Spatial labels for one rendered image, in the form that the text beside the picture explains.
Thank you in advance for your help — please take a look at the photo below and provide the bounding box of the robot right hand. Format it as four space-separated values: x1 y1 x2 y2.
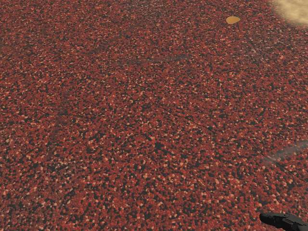
259 212 308 231

